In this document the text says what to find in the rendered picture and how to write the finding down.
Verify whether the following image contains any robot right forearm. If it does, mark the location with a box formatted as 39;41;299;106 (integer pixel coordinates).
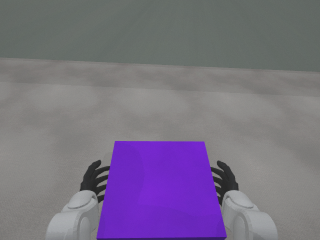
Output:
221;190;279;240

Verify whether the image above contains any carton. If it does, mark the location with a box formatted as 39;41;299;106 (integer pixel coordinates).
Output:
96;141;227;240

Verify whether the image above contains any robot left forearm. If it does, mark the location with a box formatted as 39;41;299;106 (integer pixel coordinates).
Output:
45;190;100;240

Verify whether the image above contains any left robot hand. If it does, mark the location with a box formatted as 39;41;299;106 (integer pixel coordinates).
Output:
80;160;110;203

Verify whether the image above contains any right robot hand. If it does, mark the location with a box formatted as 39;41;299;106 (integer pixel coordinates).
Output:
210;160;239;206

